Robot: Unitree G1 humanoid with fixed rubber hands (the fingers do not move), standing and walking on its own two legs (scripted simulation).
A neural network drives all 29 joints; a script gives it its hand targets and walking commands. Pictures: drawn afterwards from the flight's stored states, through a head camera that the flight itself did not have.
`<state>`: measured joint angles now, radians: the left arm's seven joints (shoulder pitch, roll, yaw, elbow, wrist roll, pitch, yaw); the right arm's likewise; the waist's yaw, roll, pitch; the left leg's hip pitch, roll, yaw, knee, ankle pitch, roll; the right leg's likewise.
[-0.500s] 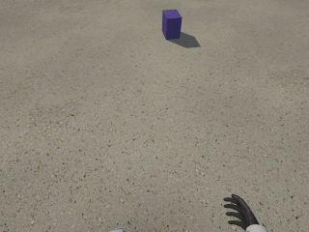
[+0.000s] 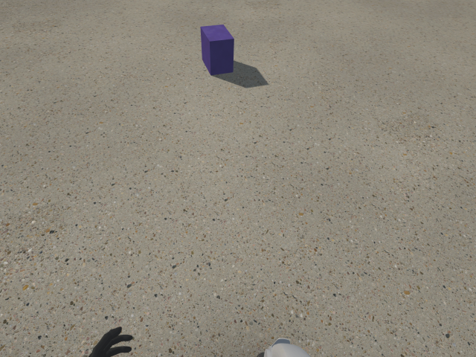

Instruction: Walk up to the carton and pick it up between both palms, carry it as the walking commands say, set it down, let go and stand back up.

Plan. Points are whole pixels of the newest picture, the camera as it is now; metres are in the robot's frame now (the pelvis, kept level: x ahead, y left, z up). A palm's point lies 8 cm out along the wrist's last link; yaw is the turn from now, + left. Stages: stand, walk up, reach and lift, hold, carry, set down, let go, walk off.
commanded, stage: walk up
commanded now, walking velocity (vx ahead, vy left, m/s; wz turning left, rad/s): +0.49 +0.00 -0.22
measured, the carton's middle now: (217, 49) +2.39 +0.09 -0.61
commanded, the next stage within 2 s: none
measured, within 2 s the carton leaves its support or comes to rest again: neither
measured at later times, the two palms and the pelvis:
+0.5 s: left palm out of the picture +0.18 +0.28 -0.10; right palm (342, 235) +0.39 -0.23 -0.07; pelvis +0.25 +0.02 +0.03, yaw -5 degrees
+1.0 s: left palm (142, 179) +0.57 +0.24 -0.10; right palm (342, 204) +0.50 -0.27 -0.11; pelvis +0.48 -0.02 +0.02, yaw -8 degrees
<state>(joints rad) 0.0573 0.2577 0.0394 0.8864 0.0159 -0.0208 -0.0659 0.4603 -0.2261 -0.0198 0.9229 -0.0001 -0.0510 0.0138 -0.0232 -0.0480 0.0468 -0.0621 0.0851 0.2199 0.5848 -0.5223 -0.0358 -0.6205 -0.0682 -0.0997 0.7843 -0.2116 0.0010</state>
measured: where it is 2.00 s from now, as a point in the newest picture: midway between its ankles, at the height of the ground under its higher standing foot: (237, 208)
